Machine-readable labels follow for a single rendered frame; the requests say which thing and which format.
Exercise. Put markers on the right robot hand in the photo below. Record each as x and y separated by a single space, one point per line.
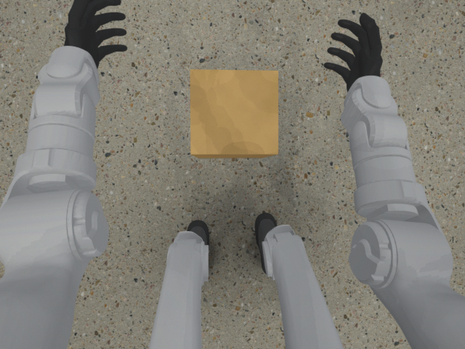
367 60

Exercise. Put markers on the robot left upper arm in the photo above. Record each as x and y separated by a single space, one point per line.
46 242

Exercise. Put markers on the left robot shin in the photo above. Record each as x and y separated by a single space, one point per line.
184 235

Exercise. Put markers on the left robot forearm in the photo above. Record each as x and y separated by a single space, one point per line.
61 130

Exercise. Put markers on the carton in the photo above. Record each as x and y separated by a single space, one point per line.
233 114

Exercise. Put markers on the left robot hand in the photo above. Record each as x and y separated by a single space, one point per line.
83 23

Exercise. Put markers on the left robot thigh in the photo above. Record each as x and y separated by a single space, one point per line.
177 323

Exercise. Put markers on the right robot forearm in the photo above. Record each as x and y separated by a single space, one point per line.
381 156

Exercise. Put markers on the robot right upper arm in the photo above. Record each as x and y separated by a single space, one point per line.
408 266

